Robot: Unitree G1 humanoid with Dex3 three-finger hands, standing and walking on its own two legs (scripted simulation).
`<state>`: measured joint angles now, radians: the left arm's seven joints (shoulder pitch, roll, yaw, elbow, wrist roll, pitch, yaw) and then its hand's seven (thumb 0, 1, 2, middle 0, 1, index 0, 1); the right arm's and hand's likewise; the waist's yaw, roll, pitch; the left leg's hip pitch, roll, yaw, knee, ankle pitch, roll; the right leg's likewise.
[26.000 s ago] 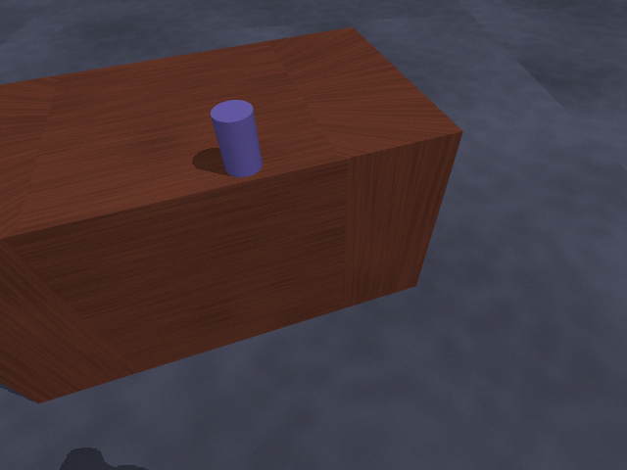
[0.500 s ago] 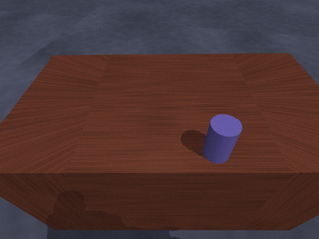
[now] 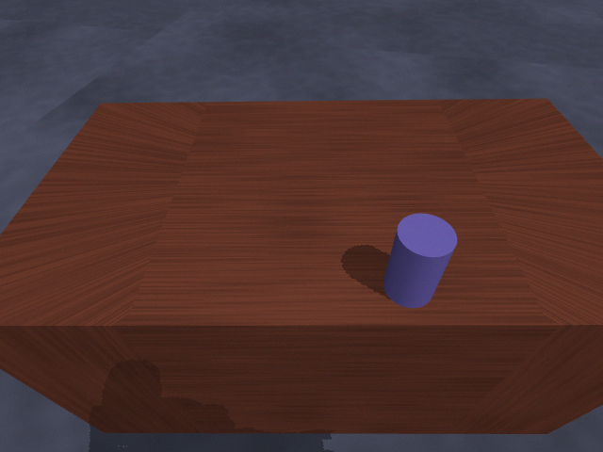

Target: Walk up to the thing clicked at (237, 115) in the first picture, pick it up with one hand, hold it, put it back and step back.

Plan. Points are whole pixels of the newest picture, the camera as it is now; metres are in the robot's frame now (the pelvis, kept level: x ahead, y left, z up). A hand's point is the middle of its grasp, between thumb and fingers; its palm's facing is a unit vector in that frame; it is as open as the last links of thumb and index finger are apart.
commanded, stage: stand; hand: right
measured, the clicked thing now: (416, 262) +0.41 -0.16 -0.01
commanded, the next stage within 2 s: step back in 1.92 s
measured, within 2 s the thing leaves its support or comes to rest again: neither
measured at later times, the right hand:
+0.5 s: hand out of the picture +0.07 -0.25 -0.16, palm faces -0.02 +0.94 -0.34, open 7.4 cm
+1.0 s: hand out of the picture +0.08 -0.26 -0.16, palm faces -0.02 +0.94 -0.34, open 7.4 cm
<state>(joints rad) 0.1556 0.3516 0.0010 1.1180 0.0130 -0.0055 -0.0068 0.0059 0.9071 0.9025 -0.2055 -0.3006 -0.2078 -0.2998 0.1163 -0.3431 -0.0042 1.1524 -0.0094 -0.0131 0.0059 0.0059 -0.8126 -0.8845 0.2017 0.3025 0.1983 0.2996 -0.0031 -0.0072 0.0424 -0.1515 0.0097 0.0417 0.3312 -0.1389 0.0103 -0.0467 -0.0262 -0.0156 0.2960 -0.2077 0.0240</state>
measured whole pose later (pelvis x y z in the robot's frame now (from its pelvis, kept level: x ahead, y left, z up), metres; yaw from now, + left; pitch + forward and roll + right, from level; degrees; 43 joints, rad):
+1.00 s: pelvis +0.01 -0.01 +0.00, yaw +0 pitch -2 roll +0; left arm 0.14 0.35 0.00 1.11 0.01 -0.01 -0.01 0.01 0.91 0.90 -0.21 -0.30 -0.21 -0.30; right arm 0.10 -0.34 0.00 1.15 -0.01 -0.01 0.00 0.01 -0.91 -0.90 0.20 0.30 0.20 0.30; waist 0.00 -0.01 0.04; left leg -0.15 0.01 0.03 0.33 -0.15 0.00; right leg -0.04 -0.02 -0.02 0.29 -0.22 0.02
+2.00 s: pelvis +0.01 -0.01 +0.00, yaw +0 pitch -1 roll +0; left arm 0.12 0.36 0.03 1.07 -0.01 0.01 0.00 0.01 0.91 0.90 -0.21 -0.30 -0.21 -0.30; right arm 0.08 -0.35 -0.02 1.11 0.00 0.00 0.01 0.01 -0.90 -0.90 0.20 0.30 0.20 0.30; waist 0.00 -0.01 0.09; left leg -0.20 0.02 0.03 0.39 -0.17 0.00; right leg -0.10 -0.02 -0.02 0.38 -0.26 0.01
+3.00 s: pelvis -0.22 -0.02 -0.02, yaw -1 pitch -2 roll +0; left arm 0.18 0.35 0.06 0.86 0.03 0.03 0.00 0.01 0.91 0.90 -0.21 -0.30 -0.21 -0.30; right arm 0.09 -0.40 -0.05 0.88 0.01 0.06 -0.01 0.01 -0.91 -0.90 0.20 0.30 0.20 0.30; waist 0.02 0.04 0.16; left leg -0.47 -0.09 -0.13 1.11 -0.50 0.00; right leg -0.28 0.02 0.05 0.63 -0.31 -0.02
